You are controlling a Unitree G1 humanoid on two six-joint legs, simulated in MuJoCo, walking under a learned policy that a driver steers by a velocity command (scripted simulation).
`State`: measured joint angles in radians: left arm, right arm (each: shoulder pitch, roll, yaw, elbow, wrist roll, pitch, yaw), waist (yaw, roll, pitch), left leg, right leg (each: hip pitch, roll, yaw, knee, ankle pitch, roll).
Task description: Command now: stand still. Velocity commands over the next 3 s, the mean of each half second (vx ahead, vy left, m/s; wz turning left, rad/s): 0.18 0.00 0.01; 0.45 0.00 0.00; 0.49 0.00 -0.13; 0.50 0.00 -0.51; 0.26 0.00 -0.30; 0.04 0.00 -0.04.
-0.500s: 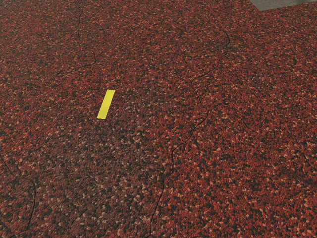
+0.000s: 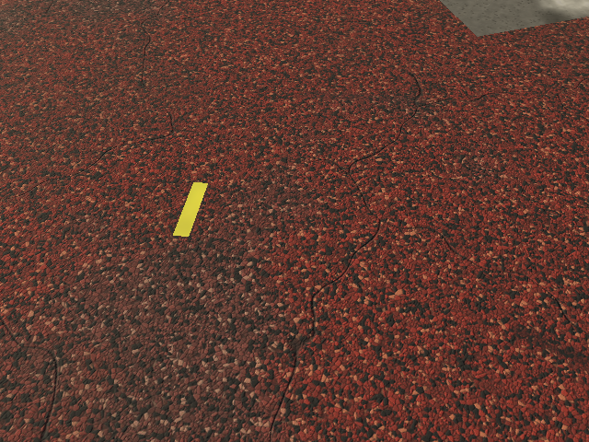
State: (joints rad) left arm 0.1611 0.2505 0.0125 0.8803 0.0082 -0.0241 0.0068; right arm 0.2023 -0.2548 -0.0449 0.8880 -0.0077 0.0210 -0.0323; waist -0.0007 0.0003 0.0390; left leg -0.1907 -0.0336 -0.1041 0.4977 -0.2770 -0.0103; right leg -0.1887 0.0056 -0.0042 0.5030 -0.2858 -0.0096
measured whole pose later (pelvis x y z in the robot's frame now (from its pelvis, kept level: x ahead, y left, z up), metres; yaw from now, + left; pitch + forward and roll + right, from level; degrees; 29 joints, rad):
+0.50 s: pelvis +0.06 +0.04 +0.00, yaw -1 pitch +0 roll +0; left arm 0.30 0.31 0.04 0.96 -0.03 -0.05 0.01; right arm 0.26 -0.26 -0.06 1.01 0.02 -0.09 0.01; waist 0.00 -0.05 0.00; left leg -0.22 -0.02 0.03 0.52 -0.30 0.04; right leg -0.27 -0.02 0.04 0.84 -0.46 -0.03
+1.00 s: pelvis +0.32 -0.01 -0.01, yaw +0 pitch +1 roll +0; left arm 0.06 0.27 0.04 0.83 -0.01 -0.10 -0.04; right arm 0.38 -0.26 -0.03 1.01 0.03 -0.08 0.00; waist -0.04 0.01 0.06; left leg -0.19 0.00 -0.06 1.11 -0.46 0.04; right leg -0.43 0.04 -0.06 0.55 -0.14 -0.07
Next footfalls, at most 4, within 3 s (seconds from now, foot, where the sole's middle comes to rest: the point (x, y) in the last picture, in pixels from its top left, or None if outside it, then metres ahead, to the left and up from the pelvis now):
0.90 right None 0.46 -0.09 -0.77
1.44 left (251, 344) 0.76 0.14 -0.77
1.96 right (369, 276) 0.97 -0.17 -0.77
2.42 left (341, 200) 1.26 -0.11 -0.77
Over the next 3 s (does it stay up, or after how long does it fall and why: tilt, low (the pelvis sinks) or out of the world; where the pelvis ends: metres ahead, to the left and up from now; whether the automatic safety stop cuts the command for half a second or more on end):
stays up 1.12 -0.18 0.00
